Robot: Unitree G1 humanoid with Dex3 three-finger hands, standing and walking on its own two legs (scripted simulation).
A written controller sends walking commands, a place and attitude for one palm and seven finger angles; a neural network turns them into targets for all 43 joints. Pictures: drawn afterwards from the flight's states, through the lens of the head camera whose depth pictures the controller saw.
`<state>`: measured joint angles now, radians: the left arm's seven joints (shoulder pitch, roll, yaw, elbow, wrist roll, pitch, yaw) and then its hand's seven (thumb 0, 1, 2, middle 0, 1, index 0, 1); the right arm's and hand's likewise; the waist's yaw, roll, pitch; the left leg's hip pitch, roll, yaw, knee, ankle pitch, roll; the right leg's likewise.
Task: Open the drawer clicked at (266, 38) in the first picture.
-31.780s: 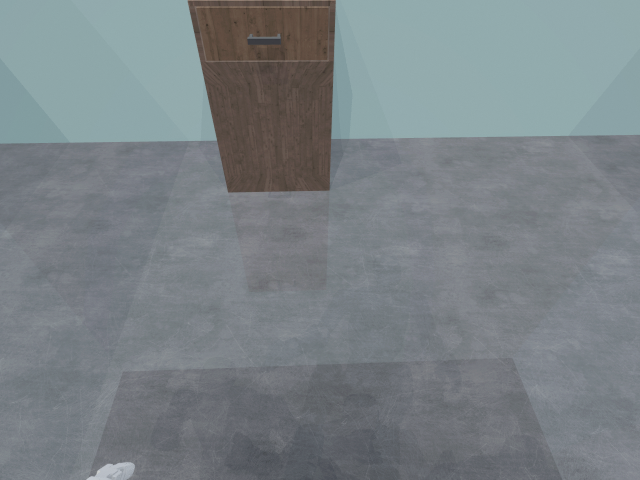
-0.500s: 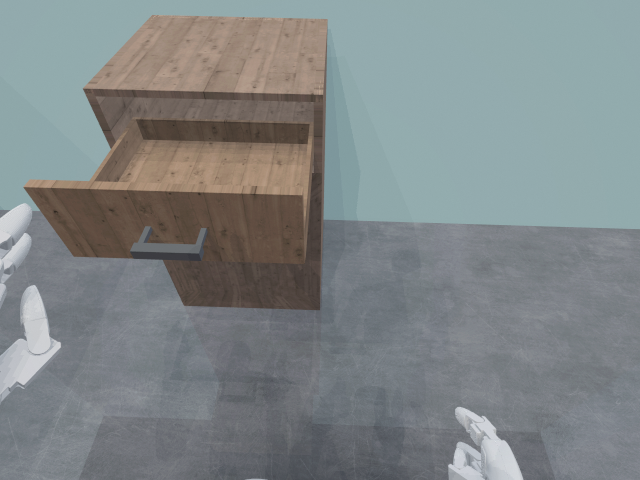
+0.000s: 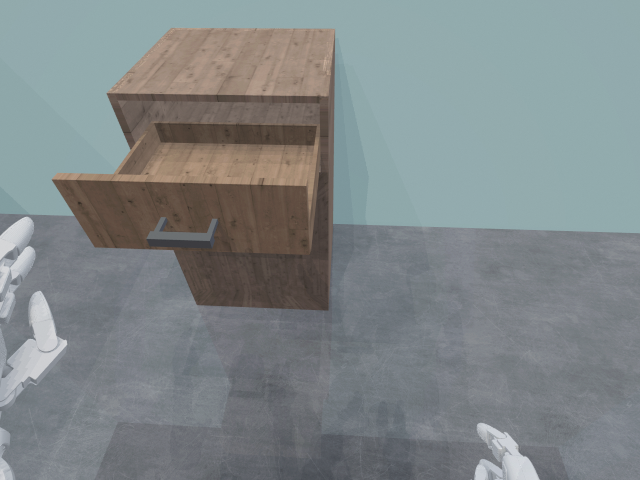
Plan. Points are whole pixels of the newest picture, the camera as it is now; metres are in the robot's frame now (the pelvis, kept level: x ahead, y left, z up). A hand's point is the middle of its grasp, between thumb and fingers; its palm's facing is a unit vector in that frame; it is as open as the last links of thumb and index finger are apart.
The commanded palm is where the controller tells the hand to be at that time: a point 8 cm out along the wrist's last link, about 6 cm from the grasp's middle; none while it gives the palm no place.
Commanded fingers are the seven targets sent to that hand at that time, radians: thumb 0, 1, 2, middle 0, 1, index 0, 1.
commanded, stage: let the arm hang, fingers relaxed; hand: left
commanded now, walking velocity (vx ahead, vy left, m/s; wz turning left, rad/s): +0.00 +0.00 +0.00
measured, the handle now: (184, 231) +0.54 +0.28 -0.03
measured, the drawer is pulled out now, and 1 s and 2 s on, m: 0.30 0.30 0.30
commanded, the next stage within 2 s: look to check the result in 1.16 s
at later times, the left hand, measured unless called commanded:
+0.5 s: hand out of the picture +0.03 +0.19 -0.17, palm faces +0.08 -0.97 -0.21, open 7.0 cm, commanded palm none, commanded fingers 0.00 0.90 0.90 -0.20 -0.30 -0.20 -0.30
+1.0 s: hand out of the picture +0.02 +0.18 -0.16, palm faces +0.04 -0.98 -0.20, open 7.3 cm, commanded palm none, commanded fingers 0.00 0.90 0.90 -0.20 -0.30 -0.20 -0.30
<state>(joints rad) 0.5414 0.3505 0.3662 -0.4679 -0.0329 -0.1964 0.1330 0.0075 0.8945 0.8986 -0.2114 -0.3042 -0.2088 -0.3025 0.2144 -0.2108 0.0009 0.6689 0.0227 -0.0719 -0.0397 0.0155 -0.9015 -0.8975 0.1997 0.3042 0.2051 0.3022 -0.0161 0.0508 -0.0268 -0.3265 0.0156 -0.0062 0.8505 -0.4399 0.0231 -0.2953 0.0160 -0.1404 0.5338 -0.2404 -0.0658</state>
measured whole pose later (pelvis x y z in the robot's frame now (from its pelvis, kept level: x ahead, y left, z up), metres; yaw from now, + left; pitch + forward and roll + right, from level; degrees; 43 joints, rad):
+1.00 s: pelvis +0.01 +0.00 +0.01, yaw +0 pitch -2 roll +0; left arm 0.28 0.14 0.01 1.10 0.01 0.01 0.03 0.00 0.92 0.90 -0.20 -0.30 -0.20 -0.30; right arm 0.32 -0.13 0.01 1.10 -0.01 0.00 -0.03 0.01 -0.91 -0.90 0.20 0.30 0.20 0.30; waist -0.01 0.02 0.03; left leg -0.12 -0.01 0.02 0.41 -0.25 0.02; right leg -0.19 0.05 -0.01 0.40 -0.18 -0.05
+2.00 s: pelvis +0.02 -0.01 +0.01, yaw +0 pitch -2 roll +0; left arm 0.27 0.14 0.02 1.12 0.01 0.00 0.03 0.00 0.91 0.90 -0.20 -0.30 -0.20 -0.30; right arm 0.31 -0.14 -0.01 1.11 -0.01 -0.01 -0.04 0.00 -0.91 -0.90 0.20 0.30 0.20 0.30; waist -0.01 0.02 0.05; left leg -0.11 0.01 0.02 0.39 -0.26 0.00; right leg -0.19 0.07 -0.01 0.40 -0.19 -0.07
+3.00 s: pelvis +0.03 +0.00 +0.01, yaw -1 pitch -1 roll +0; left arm 0.24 0.17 0.03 1.12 0.00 0.00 0.03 0.00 0.91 0.90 -0.20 -0.30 -0.20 -0.30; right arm 0.29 -0.16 -0.01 1.12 -0.01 0.00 -0.04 0.01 -0.91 -0.90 0.20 0.30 0.20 0.30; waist -0.02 0.01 0.05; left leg -0.09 0.01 0.02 0.37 -0.26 0.00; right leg -0.16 0.07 0.00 0.37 -0.18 -0.06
